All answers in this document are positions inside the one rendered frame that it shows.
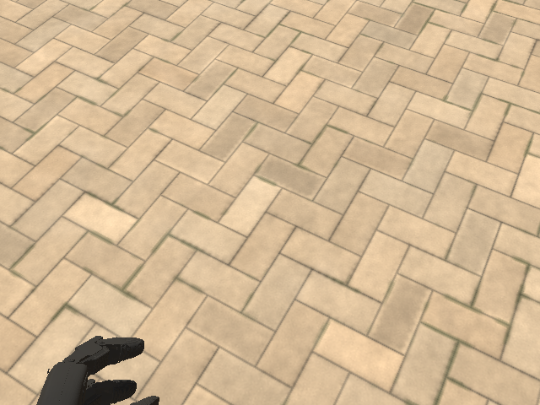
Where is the left robot hand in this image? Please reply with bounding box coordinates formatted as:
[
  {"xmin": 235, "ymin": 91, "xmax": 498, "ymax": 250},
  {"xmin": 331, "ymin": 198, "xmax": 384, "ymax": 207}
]
[{"xmin": 36, "ymin": 336, "xmax": 159, "ymax": 405}]

